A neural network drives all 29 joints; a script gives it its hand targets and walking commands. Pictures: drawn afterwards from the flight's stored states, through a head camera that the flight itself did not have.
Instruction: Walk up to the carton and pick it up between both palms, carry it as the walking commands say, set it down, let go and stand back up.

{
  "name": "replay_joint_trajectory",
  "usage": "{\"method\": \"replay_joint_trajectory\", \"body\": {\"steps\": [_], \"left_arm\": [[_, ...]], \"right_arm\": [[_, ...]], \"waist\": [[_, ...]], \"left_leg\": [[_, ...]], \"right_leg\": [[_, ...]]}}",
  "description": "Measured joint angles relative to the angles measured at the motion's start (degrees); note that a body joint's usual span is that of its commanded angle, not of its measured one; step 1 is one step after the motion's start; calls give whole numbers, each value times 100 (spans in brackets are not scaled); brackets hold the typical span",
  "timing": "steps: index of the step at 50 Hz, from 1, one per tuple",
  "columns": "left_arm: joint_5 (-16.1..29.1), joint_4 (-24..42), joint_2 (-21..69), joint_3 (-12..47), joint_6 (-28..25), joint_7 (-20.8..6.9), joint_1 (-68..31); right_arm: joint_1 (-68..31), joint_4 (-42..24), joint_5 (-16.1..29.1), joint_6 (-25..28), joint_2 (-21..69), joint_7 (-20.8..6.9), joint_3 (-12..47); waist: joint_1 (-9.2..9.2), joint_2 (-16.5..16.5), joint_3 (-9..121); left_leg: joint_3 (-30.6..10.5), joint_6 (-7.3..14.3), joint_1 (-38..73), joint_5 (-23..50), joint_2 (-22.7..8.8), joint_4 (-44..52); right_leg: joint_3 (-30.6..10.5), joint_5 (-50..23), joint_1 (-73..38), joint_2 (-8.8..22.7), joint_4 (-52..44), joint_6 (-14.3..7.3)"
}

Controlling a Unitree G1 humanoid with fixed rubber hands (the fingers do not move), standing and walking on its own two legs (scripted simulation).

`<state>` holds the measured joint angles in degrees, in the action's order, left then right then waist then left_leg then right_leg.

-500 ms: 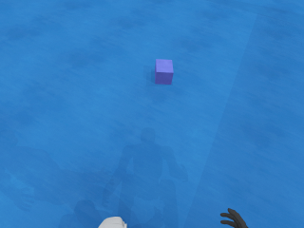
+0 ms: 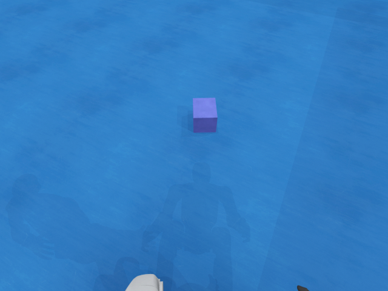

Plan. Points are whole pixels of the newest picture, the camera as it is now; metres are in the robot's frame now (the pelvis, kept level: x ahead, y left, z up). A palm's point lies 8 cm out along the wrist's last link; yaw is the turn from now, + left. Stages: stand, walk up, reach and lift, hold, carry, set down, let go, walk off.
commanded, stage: walk up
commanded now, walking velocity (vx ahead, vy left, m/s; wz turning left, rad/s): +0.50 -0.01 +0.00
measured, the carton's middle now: (204, 115) +1.22 -0.01 -0.70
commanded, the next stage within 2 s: none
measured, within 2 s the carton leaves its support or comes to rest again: neither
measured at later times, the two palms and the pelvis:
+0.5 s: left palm (102, 200) +0.33 +0.27 -0.14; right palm (295, 246) +0.23 -0.22 -0.11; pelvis +0.24 +0.04 +0.00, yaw -1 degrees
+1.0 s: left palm (124, 158) +0.47 +0.24 -0.13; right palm (281, 131) +0.59 -0.26 -0.12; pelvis +0.48 -0.02 +0.00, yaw +0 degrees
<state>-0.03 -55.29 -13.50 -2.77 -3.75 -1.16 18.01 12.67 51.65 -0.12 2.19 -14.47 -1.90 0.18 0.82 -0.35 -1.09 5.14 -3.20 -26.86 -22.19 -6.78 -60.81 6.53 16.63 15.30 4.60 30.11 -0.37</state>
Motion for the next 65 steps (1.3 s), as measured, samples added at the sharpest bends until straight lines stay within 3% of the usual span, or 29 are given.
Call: {"method": "replay_joint_trajectory", "body": {"steps": [5, 9, 11, 13, 15, 17, 24, 27, 32, 34, 36, 38, 40, 45, 49, 53, 56, 59, 65], "left_arm": [[0, -259, 1, 1, -1, 28, 440], [0, -358, 2, 1, -2, 28, 497], [0, -358, -7, 1, 0, 26, 461], [0, -331, -28, 1, 35, 26, 276], [0, -191, -31, 2, 66, 6, 64], [0, -54, -33, 3, 83, -52, -142], [0, 207, -35, 3, 253, -226, -669], [0, 257, -36, 3, 281, -293, -819], [0, 333, -37, 3, 276, -308, -1022], [0, 331, -34, 0, 197, -260, -1016], [0, 274, 25, -1, 112, -169, -966], [0, 251, 24, -11, 83, -97, -778], [0, 180, 25, -10, 48, -35, -564], [0, 20, 26, -9, 9, -2, -47], [0, -43, 28, -8, 9, 3, 177], [0, -72, 28, -8, 10, -1, 180], [-1, -73, -30, -10, 70, -10, 51], [0, 50, -42, -7, 115, -43, -227], [0, 294, -45, -7, 219, -177, -765]], "right_arm": [[-471, -48, 0, -34, 35, -114, 1], [-641, -103, 0, 8, 65, -113, -1], [-633, -81, 0, 91, 70, -43, -3], [-485, -22, 0, 106, 161, 26, -2], [-184, 15, 0, 105, 192, 67, -2], [95, 111, 0, 109, 193, 86, -1], [817, 297, 0, 153, 195, 136, -1], [946, 345, 0, 140, 196, 151, 0], [961, 359, 0, 80, 192, 180, -1], [958, 364, 0, 59, 164, 175, -1], [754, 360, -1, 32, 75, 155, -1], [537, 288, 0, 70, 43, 142, 0], [331, 183, 0, 77, 24, 115, 1], [-108, 25, 0, 25, 22, -7, 2], [-329, -8, 0, -13, 48, -92, 2], [-353, -17, 0, 9, 59, -65, 0], [-230, 29, 0, 90, 106, 43, -1], [175, 74, 0, 92, 135, 118, 0], [772, 251, 0, 84, 133, 184, 1]], "waist": [[212, -10, -11], [279, -9, -6], [267, 26, -40], [220, 150, -53], [163, 214, -48], [91, 263, -47], [-194, 278, -55], [-292, 269, -55], [-333, 251, -48], [-311, 236, -58], [-271, 59, -129], [-217, 32, -123], [-137, 25, -119], [26, 14, -113], [150, 6, -110], [167, -27, -58], [116, 65, -88], [-1, 158, -83], [-233, 228, -124]], "left_leg": [[-7, 0, -282, 452, -2, 981], [3, 0, -102, 697, 2, 2135], [40, 161, 81, 1011, 7, 2250], [118, 346, 244, 743, 27, 2100], [122, 392, 535, 546, 16, 2262], [128, 393, 830, 492, 17, 2493], [133, 289, 1705, 165, 20, 2959], [134, 173, 2106, 13, 23, 3174], [152, -87, 2521, -378, 26, 3280], [155, -160, 2585, -677, 5, 2978], [-46, -85, 2065, -895, -19, 1547], [-59, 1, 1408, -664, 48, 328], [-70, 23, 876, -381, 57, -149], [-75, 25, -53, 115, 56, -146], [-85, 25, -134, 245, 53, 965], [-85, 25, 194, 664, 54, 2201], [-15, 190, 478, 612, 58, 2331], [-9, 225, 820, 465, 31, 2526], [0, 138, 1502, 245, 35, 2954]], "right_leg": [[6, 245, -680, -76, -357, 65], [21, 607, -1071, -157, -343, 230], [2, 943, -978, -105, 362, 243], [-152, 1075, -446, -109, 1852, 243], [-176, 661, 60, -168, 2876, 243], [-185, 196, 471, -162, 3226, 243], [-194, -493, 1478, 138, 3030, 243], [-194, -787, 1538, 217, 2379, 243], [-193, -650, 1466, 122, 931, 242], [-193, -719, 1273, 72, 533, 221], [-98, -586, 1279, 5, 853, 76], [-71, -418, 1125, -4, 783, -5], [-61, -365, 891, -14, 568, -24], [-57, -213, 288, -16, 132, -25], [-50, -2, -210, -48, -101, -24], [-46, 355, -515, -127, -46, 78], [-128, 967, -155, -133, 1406, 82], [-140, 665, 398, -223, 2661, 83], [-154, 296, 1054, -57, 2638, 83]]}}
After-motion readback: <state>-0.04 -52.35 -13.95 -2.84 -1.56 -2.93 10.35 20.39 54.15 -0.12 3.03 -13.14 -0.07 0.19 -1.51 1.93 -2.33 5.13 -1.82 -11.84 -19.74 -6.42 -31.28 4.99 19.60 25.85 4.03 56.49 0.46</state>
